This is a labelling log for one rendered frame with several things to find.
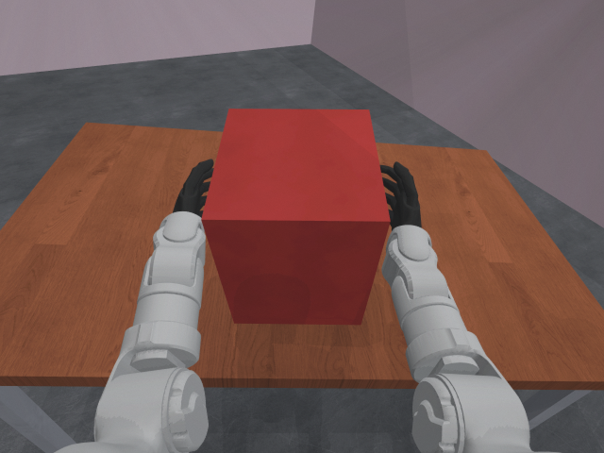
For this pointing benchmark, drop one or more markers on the table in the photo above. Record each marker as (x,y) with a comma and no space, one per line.
(72,258)

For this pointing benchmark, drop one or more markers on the carton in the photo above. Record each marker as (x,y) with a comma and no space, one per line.
(296,215)

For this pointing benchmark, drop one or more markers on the robot right forearm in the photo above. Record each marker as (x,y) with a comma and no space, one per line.
(437,339)

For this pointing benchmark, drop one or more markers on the right robot upper arm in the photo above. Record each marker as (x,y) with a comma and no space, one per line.
(468,414)

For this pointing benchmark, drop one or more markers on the robot left forearm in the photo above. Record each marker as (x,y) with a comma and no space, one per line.
(164,333)

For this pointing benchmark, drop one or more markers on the left robot upper arm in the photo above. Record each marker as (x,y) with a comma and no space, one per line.
(161,411)

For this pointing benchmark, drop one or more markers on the robot left hand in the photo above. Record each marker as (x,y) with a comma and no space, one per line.
(190,197)

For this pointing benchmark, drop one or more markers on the robot right hand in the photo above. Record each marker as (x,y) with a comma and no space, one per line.
(405,205)

